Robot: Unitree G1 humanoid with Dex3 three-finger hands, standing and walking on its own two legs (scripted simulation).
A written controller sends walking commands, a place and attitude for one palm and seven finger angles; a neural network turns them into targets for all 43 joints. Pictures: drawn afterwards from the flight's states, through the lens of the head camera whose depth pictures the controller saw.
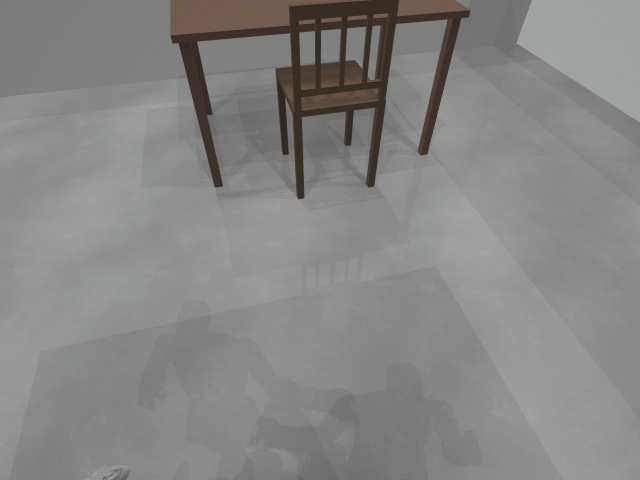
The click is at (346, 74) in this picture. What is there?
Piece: chair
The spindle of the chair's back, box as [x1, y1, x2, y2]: [339, 17, 347, 85]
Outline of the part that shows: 347,17 341,17 339,85 343,84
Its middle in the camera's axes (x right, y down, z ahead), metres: +0.08 -0.69 +1.42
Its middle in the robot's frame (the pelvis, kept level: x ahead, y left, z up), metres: +1.52 -0.01 -0.10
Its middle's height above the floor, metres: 0.67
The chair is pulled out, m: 0.00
